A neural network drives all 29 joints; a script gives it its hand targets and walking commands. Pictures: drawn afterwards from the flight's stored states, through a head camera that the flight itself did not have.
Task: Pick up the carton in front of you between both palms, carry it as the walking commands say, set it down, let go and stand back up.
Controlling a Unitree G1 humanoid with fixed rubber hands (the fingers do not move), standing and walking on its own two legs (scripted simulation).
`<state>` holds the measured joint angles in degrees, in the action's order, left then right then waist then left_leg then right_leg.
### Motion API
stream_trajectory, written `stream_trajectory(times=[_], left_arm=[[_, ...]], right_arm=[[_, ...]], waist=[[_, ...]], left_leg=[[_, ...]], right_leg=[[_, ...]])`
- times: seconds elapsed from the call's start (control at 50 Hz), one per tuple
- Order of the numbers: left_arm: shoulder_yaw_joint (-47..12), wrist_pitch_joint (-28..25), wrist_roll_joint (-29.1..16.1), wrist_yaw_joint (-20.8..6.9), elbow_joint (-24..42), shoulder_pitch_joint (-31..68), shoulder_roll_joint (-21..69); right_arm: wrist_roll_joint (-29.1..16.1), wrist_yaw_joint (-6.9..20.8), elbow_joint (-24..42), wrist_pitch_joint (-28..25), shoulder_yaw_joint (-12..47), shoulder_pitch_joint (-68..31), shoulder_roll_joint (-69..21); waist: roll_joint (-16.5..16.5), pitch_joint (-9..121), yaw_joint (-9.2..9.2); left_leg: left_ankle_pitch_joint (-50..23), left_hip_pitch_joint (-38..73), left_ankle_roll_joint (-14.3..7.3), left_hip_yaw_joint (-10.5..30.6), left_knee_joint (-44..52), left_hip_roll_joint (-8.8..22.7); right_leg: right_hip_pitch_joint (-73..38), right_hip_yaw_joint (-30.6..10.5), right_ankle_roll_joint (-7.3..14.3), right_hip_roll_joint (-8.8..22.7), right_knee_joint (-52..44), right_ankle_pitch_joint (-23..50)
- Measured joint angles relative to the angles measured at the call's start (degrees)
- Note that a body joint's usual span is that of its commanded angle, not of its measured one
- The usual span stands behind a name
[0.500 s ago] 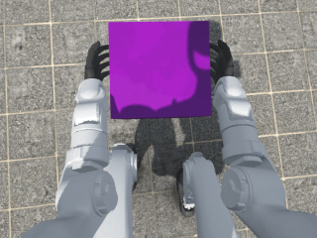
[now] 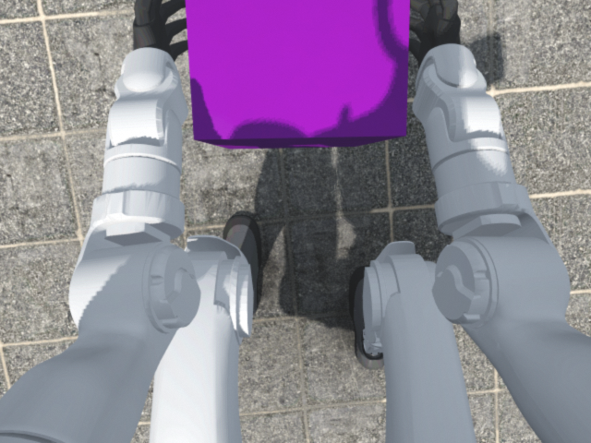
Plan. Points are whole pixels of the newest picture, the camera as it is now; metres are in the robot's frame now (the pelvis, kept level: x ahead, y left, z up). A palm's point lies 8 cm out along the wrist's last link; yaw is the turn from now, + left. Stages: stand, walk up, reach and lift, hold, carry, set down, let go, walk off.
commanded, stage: set down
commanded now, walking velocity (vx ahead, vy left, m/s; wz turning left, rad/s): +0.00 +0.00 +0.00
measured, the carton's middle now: (294, 65) +0.52 +0.06 -0.22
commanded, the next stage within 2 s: none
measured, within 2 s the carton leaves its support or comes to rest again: rests again in 0.94 s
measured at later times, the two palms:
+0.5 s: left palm (166, 45) +0.52 +0.22 -0.18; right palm (416, 63) +0.53 -0.09 -0.21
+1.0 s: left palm (163, 58) +0.52 +0.23 -0.21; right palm (409, 66) +0.53 -0.08 -0.22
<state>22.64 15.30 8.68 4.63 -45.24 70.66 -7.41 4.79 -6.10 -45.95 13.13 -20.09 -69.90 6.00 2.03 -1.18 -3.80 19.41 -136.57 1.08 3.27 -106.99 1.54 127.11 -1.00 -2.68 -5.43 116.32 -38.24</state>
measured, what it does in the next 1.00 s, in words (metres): stands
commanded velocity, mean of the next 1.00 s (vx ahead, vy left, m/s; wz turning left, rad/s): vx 0.00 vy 0.00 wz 0.00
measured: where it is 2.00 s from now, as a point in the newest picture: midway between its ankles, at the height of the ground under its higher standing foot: (306, 310)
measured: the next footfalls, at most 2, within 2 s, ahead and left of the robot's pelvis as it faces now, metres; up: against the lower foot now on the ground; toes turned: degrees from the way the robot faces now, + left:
none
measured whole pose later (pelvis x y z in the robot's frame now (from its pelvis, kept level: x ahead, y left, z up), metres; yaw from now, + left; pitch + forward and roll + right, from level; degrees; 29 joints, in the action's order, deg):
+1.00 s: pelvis -0.01 +0.00 -0.04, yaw +0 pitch +42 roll -1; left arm 22.0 6.9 2.6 -1.0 -65.0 81.4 -18.8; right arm 7.0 -1.9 -56.3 8.7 -16.3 -79.9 8.3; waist -0.8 -14.0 -3.6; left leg 19.8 -138.2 1.1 2.9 -116.1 2.2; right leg 128.9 -2.0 -3.5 -7.3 126.3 -39.4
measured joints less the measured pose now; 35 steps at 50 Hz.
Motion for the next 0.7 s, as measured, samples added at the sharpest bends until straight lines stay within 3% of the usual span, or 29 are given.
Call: stream_trajectory(times=[0.12,0.3,0.7], left_arm=[[0.59,-1.7,-1.56,-1.56,-5.57,4.66,-3.15],[-0.86,-2.94,-5.22,-2.53,-9.02,6.61,-5.92],[-0.41,-5.91,-5.08,-4.19,-16.38,9.79,-9.02]], right_arm=[[0.67,-0.65,-2.04,-1.1,1.82,-2.4,0.71],[-2.43,-2.69,-1.55,-0.87,6.13,-2.56,1.5],[-2.14,0.2,-7.4,-2.66,7.55,-6.33,2.88]], waist=[[-1.57,-2.48,-1.11],[-2.74,-4.42,-1.57],[-2.38,-9.25,-0.87]], left_leg=[[0.42,-2.31,0.58,0.32,-3.16,-0.22],[1.24,-3.85,1.39,1.11,-6.61,-0.21],[0.75,-2.88,0.86,0.5,-8.38,0.72]], right_leg=[[2.21,0.26,0.36,-0.11,3.69,-1.05],[3.64,0.8,0.73,-0.68,7.2,-2.11],[3.39,-0.16,-0.01,-1.95,9.15,-1.04]])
